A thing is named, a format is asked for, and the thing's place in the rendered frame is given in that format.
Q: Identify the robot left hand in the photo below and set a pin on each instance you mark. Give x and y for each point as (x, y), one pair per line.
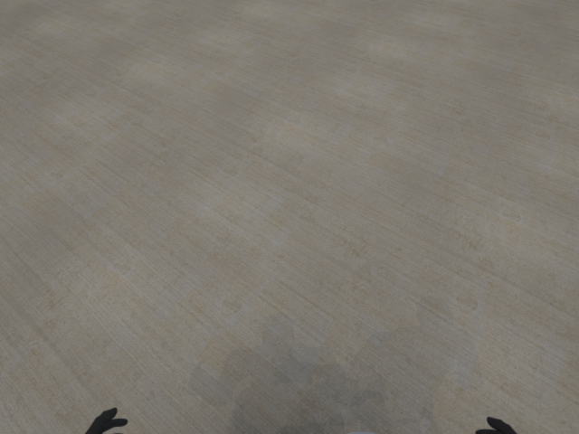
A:
(105, 422)

